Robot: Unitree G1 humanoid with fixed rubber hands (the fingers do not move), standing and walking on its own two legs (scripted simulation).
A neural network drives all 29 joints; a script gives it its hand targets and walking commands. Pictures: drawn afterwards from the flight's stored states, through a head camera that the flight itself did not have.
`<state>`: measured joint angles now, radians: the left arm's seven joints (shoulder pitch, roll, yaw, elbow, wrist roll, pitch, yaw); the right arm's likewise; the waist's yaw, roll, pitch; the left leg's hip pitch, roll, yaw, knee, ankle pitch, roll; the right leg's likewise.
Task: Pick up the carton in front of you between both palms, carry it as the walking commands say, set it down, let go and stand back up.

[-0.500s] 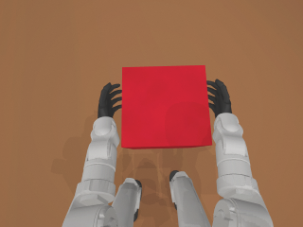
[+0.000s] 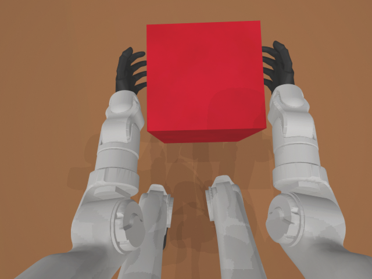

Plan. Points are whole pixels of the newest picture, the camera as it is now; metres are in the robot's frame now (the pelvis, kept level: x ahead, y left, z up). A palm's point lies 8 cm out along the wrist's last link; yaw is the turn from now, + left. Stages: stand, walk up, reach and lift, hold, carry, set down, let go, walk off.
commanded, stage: set down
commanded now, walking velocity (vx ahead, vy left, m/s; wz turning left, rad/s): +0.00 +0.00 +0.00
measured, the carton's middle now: (201, 95) +0.48 -0.07 -0.18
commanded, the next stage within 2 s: none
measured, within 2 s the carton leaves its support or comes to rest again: rests again in 1.80 s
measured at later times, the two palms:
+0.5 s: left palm (152, 94) +0.52 +0.06 -0.24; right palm (265, 91) +0.49 -0.23 -0.24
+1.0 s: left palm (156, 98) +0.53 +0.07 -0.32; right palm (258, 95) +0.50 -0.24 -0.32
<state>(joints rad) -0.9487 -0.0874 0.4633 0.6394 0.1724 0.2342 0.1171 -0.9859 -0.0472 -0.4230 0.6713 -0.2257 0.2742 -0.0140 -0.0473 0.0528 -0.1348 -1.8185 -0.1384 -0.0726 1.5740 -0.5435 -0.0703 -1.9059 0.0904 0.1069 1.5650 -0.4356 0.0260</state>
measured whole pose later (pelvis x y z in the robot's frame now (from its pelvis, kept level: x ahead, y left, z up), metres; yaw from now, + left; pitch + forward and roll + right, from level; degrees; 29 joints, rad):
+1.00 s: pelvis -0.01 +0.01 -0.16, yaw +3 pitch +41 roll +2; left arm -1.40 0.11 0.27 0.92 0.01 0.22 0.22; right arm -1.37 -0.29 -0.38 0.92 -0.09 0.24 0.01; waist -0.12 0.06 0.27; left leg -2.21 -0.22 -0.05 2.14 -0.66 -0.10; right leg -2.27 0.04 0.06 2.12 -0.57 0.03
